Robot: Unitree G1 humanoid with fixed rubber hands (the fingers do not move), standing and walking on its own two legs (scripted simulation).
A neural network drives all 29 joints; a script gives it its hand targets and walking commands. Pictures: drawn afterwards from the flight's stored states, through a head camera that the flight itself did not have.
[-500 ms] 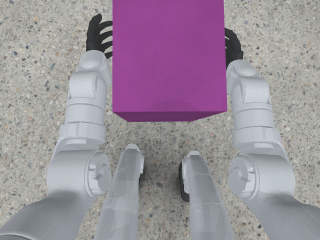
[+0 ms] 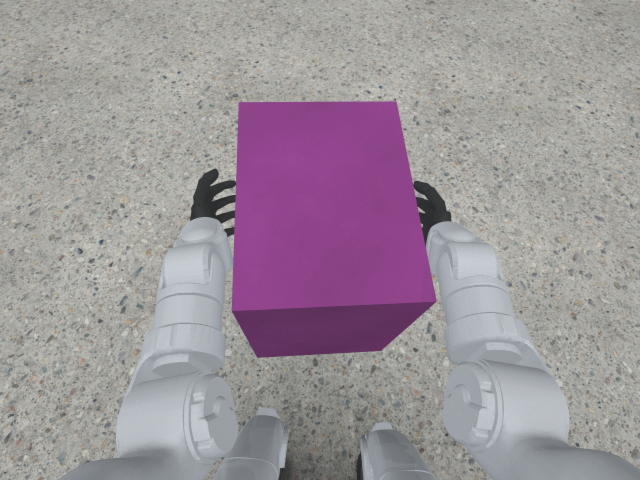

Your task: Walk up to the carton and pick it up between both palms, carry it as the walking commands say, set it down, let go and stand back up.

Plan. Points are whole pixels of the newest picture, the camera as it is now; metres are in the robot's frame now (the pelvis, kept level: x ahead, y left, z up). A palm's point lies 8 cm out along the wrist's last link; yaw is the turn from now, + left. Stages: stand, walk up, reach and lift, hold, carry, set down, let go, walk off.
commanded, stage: reach and lift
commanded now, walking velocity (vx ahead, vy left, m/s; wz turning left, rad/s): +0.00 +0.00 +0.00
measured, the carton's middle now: (319, 243) +0.43 +0.03 -0.02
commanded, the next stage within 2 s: hold in 1.92 s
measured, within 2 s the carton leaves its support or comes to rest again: neither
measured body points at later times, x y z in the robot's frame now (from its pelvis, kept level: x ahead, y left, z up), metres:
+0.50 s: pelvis +0.05 +0.00 +0.03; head +0.02 +0.00 +0.48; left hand +0.39 +0.17 +0.10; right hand +0.40 -0.14 +0.09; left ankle +0.12 +0.14 -0.69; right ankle +0.08 -0.14 -0.69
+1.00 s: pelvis +0.05 +0.00 +0.04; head +0.00 +0.01 +0.48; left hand +0.39 +0.17 +0.11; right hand +0.39 -0.13 +0.10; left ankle +0.12 +0.14 -0.69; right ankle +0.08 -0.14 -0.69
